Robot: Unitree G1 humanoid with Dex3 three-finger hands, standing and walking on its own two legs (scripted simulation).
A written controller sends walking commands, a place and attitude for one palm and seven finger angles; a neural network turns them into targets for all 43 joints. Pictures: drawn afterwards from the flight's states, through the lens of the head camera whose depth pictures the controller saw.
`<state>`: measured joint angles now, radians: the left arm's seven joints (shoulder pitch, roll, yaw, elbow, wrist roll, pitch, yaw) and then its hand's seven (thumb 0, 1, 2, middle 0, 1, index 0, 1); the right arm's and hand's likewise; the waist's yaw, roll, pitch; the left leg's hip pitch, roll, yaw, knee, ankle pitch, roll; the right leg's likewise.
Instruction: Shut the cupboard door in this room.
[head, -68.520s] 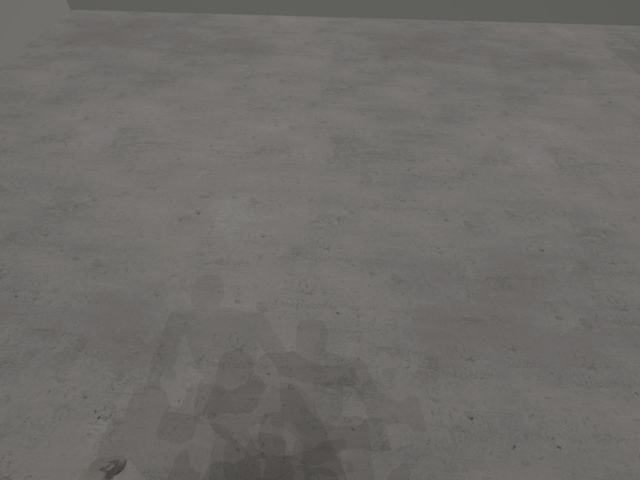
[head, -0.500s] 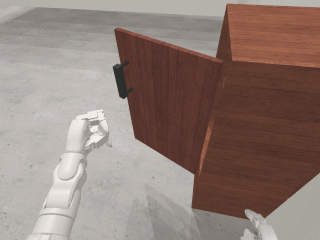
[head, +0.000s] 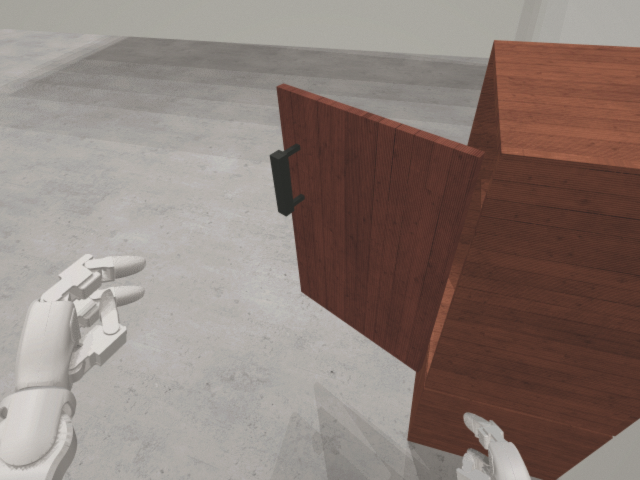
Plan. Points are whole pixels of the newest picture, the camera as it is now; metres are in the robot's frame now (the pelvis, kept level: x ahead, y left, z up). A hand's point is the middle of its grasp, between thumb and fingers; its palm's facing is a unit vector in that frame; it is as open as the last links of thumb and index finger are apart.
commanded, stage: draw the hand back to the body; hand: left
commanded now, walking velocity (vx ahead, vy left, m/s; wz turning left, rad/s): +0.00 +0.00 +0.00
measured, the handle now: (290, 179) +0.65 +0.14 +0.03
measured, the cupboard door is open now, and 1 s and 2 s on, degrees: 65 65 65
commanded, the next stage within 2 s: step back with the hand held close in 0.50 s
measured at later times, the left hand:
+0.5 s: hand (81, 352) +0.18 +0.25 +0.16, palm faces +0.43 -0.82 -0.38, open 7.4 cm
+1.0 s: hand (67, 347) +0.19 +0.27 +0.15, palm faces +0.35 -0.80 -0.48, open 7.4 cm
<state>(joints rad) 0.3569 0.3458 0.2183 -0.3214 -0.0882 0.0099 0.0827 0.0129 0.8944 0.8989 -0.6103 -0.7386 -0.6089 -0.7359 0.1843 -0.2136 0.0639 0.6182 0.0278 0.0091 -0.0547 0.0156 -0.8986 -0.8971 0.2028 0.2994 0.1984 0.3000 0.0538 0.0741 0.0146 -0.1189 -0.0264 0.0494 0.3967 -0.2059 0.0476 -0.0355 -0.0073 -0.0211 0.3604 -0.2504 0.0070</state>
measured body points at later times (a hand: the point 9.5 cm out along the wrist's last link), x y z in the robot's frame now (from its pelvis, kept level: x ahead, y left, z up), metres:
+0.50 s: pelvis -0.01 -0.01 +0.00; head -0.04 -0.03 +0.45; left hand +0.15 +0.29 +0.18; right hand +0.19 -0.23 -0.08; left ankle +0.01 +0.09 -0.74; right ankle -0.03 -0.12 -0.74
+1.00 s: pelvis -0.02 +0.02 -0.01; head -0.02 +0.01 +0.44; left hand +0.17 +0.31 +0.18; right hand +0.15 -0.24 -0.09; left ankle +0.01 +0.09 -0.74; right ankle -0.03 -0.12 -0.74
